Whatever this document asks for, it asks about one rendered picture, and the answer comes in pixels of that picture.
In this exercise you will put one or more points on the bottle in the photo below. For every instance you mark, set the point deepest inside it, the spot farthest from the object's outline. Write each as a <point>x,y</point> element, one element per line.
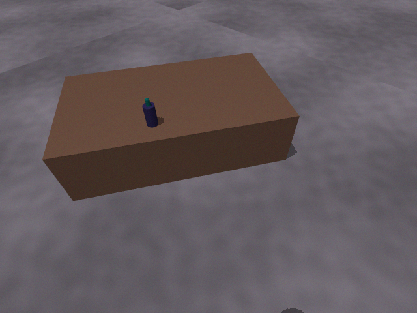
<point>150,113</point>

